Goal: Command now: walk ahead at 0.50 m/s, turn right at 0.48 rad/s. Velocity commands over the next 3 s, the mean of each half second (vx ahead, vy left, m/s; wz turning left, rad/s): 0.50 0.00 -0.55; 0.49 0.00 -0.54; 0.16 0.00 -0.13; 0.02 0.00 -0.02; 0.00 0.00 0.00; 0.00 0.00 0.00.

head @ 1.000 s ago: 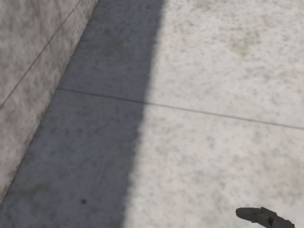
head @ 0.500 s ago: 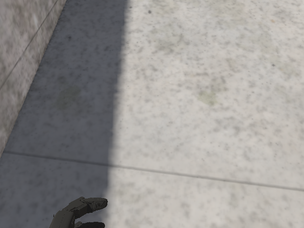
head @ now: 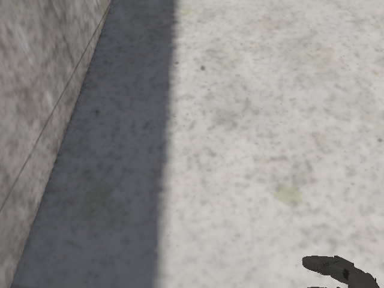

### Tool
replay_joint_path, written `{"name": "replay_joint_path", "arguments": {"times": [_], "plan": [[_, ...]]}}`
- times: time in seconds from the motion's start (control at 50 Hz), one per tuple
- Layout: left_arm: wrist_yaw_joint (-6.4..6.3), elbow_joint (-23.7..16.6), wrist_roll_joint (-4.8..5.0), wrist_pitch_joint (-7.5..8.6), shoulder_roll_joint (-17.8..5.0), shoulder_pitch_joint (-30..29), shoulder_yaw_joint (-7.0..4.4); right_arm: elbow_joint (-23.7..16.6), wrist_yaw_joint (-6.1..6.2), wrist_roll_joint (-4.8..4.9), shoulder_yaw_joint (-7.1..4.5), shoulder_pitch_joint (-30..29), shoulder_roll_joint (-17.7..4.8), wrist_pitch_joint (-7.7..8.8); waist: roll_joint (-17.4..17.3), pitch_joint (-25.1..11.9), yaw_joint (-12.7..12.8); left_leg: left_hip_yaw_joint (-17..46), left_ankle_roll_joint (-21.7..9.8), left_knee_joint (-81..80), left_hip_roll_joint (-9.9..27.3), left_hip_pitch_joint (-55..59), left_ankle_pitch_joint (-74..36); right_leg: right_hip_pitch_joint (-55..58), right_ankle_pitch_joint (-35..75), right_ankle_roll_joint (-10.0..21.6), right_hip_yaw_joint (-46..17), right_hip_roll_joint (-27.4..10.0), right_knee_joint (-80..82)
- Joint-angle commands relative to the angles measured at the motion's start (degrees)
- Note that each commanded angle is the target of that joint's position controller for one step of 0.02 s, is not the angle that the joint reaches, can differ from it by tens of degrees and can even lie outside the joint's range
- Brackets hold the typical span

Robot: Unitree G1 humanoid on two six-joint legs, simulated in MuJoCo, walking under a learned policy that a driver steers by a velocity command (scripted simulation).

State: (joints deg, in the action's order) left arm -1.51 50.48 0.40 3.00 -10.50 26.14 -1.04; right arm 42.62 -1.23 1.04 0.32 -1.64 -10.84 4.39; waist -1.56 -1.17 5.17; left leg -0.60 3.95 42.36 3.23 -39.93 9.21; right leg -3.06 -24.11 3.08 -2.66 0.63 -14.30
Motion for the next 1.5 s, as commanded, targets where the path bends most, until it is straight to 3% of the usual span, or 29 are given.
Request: {"name": "replay_joint_path", "arguments": {"times": [0.02,0.04,0.06,0.08,0.1,0.14,0.2,0.46,0.52,0.54,0.56,0.58,0.6,0.64,0.72,0.78,0.9,0.98,1.0,1.02,1.04,1.06,1.12,1.24,1.3,1.36,1.42,1.44,1.5], "plan": [[-0.79,-3.81,0.07,-0.17,-11.38,-2.30,-2.75,-3.01,-0.30,0.55,-3.50,1.69,-8.50,1.74,12.65,-0.19,-7.71,-3.82,-1.77,-8.16,-4.48,15.55,6.92,-3.97,21.16,8.50,-10.04,-12.88,-2.82],[-0.91,-5.54,-0.55,-0.01,-10.07,-5.18,-2.24,-0.06,0.25,0.43,-5.21,11.81,-11.74,1.83,12.28,-6.43,-12.36,-1.61,-3.89,-8.77,-3.29,30.36,5.07,-8.89,31.09,6.36,-7.71,-10.23,-13.27],[-0.76,-8.61,-1.64,0.04,-5.75,-5.50,-0.80,1.10,0.91,-0.36,-6.66,22.91,-16.98,1.52,2.33,-18.28,-15.54,13.81,-9.04,-9.44,10.26,52.53,12.23,-21.93,20.94,2.97,-3.61,-5.34,-34.22],[0.16,-10.69,-0.24,1.10,0.46,1.35,0.56,1.10,1.01,-0.53,-7.42,25.97,-20.60,0.32,-18.47,-27.71,-11.33,46.09,-18.48,-23.76,23.68,67.79,29.99,-40.48,-10.56,-0.43,-3.12,2.75,-52.24],[0.62,-9.12,2.28,1.07,-6.24,-1.71,-1.30,0.97,1.76,-0.27,-6.44,23.83,-15.02,0.17,-13.54,-21.46,-12.87,53.77,-19.33,-31.51,23.74,62.41,46.10,-48.51,-8.17,-0.77,-6.50,0.60,-63.96],[0.57,-12.48,0.99,0.50,-8.73,-12.41,-2.27,1.61,2.64,-0.31,-4.54,15.46,-8.75,0.54,-2.90,-4.52,-9.52,31.09,-14.51,-29.48,19.62,42.57,27.54,-49.47,1.57,-0.37,-2.29,-5.46,-68.76],[1.47,-12.79,1.07,-1.17,-4.12,-10.50,-1.80,4.86,1.47,-2.47,-3.07,13.50,-2.15,1.21,-5.20,0.24,-4.86,7.15,-9.68,-29.79,11.15,27.72,7.13,-39.83,8.56,0.23,-2.33,-8.47,-67.45],[4.11,-21.96,0.64,-3.37,-5.75,-25.65,-0.94,4.33,3.10,-0.84,-7.01,18.14,-17.08,-1.40,-3.05,4.93,-7.44,-10.30,-11.75,-33.61,16.06,37.27,0.62,-36.04,1.81,-0.93,9.51,-7.10,-37.27],[4.00,-17.35,1.23,-3.01,-11.14,-8.47,-4.76,3.73,2.54,-0.06,-6.77,16.54,-17.43,-3.04,-3.88,-4.28,2.45,-16.12,-9.49,-7.42,12.80,36.38,-36.62,-10.73,4.28,3.60,16.05,3.79,-23.81],[3.42,-14.35,1.89,-3.51,-16.41,1.10,-7.28,1.91,2.88,-1.65,-5.36,16.40,-13.78,-2.79,1.35,-8.84,6.00,-15.93,-6.15,10.92,10.41,22.31,-23.24,7.29,7.00,5.62,6.49,1.76,-21.24],[2.71,-15.01,3.01,-3.92,-24.99,0.25,-8.32,-3.03,1.85,-4.21,-2.27,19.48,-3.88,-1.21,22.39,-14.32,-1.50,-11.21,-1.66,32.37,0.95,-3.00,25.86,23.37,-3.99,15.06,-25.91,-13.59,-14.36],[2.67,-17.27,2.36,-2.74,-21.18,1.98,-7.16,-4.31,1.00,-1.08,-3.01,12.90,-8.04,1.44,11.67,-23.01,3.02,4.10,-1.84,42.24,-2.77,-10.21,25.48,24.72,-23.93,19.79,-51.77,-20.66,2.68],[2.86,-15.33,1.09,-1.08,-17.78,1.38,-5.99,-6.06,0.77,2.01,-3.98,4.05,-11.07,2.96,4.38,-10.16,3.77,4.30,-3.35,45.34,-0.74,-17.78,19.10,19.01,-19.64,16.57,-47.19,-21.45,5.20],[2.76,-15.34,-0.55,0.35,-12.89,-5.53,-4.25,-5.58,1.46,-0.40,-2.86,5.24,-8.46,4.33,1.28,-2.42,-1.66,4.86,-4.88,41.09,3.58,-13.07,10.26,2.81,1.72,14.03,-31.34,-17.02,0.06],[2.19,-15.57,-0.40,0.69,-9.82,-9.50,-2.86,-5.99,0.44,-1.12,-3.08,9.63,-7.37,1.56,3.09,-1.93,-7.73,3.03,-4.46,40.79,3.49,-8.31,4.90,-8.50,13.21,12.39,-17.38,-10.40,0.71],[1.08,-14.02,-0.18,0.46,-9.97,-5.89,-2.76,-9.01,0.49,-2.73,-1.90,3.65,-5.41,0.73,2.60,0.98,-6.55,0.73,-2.25,35.38,2.55,-12.47,0.41,-11.03,16.24,12.06,-13.93,-8.69,2.31],[-0.26,-11.09,0.38,-0.64,-10.85,0.85,-2.89,-13.06,-0.46,-0.52,-0.65,-9.05,-3.16,1.53,9.28,1.29,-1.52,-5.21,-2.05,6.50,-2.19,-2.57,0.77,-4.18,21.76,9.81,-11.81,-9.84,4.38],[-0.31,-11.02,0.60,-1.31,-12.16,-2.48,-2.78,-10.59,-0.23,-1.25,-3.85,4.91,-9.03,1.69,14.46,-7.00,-9.96,-7.90,-8.22,-1.67,-7.47,17.05,4.21,2.49,69.10,4.83,-8.20,-9.09,-13.61],[-0.47,-12.48,0.13,-1.03,-12.00,-5.66,-2.62,-9.03,0.08,-2.18,-4.81,13.84,-12.05,1.37,13.26,-12.46,-14.34,-1.72,-10.92,-3.46,-2.82,30.94,-1.72,-3.45,67.84,2.55,-7.86,-7.24,-24.55],[-0.70,-13.65,-1.16,-0.35,-7.61,-0.97,-1.52,-7.68,0.28,-3.85,-6.34,21.77,-17.85,1.13,-4.56,-23.08,-12.89,16.19,-18.20,-5.04,10.53,52.20,-11.95,-17.45,36.34,-0.55,-7.35,-1.36,-41.95],[0.40,-12.53,0.09,-0.03,-3.90,4.78,-0.86,-5.33,0.14,-3.69,-6.06,24.02,-16.20,0.09,-22.71,-28.34,-9.89,46.38,-26.48,-21.87,20.55,58.86,-5.66,-30.78,-8.30,-4.00,-11.07,8.87,-56.72],[1.31,-11.96,0.73,0.12,-9.92,0.34,-2.53,-7.11,0.92,-1.72,-5.15,18.13,-12.06,0.00,-12.97,-16.77,-9.36,44.68,-25.21,-24.31,20.41,48.94,0.27,-35.97,-7.50,-5.07,-11.56,6.00,-67.58],[1.26,-15.13,-0.50,-1.38,-8.65,-9.41,-2.41,-5.51,1.92,-1.59,-3.16,11.01,-5.23,0.50,-0.30,-2.65,-4.24,16.73,-18.67,-24.26,11.29,26.39,-6.67,-32.21,1.88,-4.45,-5.26,-1.91,-63.52],[0.84,-15.36,-0.55,-2.30,-2.51,-12.83,-0.07,-2.92,2.93,-1.80,-3.89,9.67,-8.09,-0.21,-4.45,-3.64,-3.08,0.12,-18.34,-25.28,5.71,21.44,-19.84,-19.17,4.74,-7.66,0.55,-2.69,-32.37],[0.98,-15.51,-0.23,-2.93,-4.77,-15.60,-0.47,-1.77,3.30,-1.26,-4.81,13.57,-11.25,-2.27,-6.00,-6.31,-5.57,3.00,-18.34,-22.60,8.68,24.92,-10.39,-15.18,10.96,-8.22,1.03,-2.24,-22.98],[0.93,-14.53,-0.85,-3.73,-6.75,-14.64,-1.71,-1.62,3.24,-1.37,-3.31,12.91,-7.47,-3.46,-4.00,-4.36,-4.39,3.37,-13.89,-17.23,6.32,18.65,10.40,-5.03,13.73,-5.18,3.09,-0.23,-13.28],[-0.01,-17.51,-1.54,-3.62,-8.27,-14.23,-0.88,-0.31,2.89,-4.05,-0.91,19.02,-1.15,-3.56,14.99,-6.37,-7.56,-2.49,-2.60,10.47,-2.56,5.92,33.74,3.51,33.52,3.22,-17.49,-18.30,-10.65],[0.51,-15.69,-2.10,-3.38,-9.22,-14.31,-1.56,-1.08,3.32,-0.97,-1.53,20.10,-4.28,-3.92,21.30,-8.11,-6.38,0.74,-1.80,7.86,-0.50,6.84,28.59,-3.21,13.92,9.27,-23.09,-21.07,-4.96],[0.68,-15.20,-1.97,-2.49,-4.19,-22.09,-0.03,0.28,4.33,-2.38,-2.50,13.81,-5.98,-5.39,10.39,-0.90,-7.95,1.39,-1.45,-0.03,0.95,16.82,15.91,-15.25,0.89,2.70,-15.25,-12.74,-4.25]]}}
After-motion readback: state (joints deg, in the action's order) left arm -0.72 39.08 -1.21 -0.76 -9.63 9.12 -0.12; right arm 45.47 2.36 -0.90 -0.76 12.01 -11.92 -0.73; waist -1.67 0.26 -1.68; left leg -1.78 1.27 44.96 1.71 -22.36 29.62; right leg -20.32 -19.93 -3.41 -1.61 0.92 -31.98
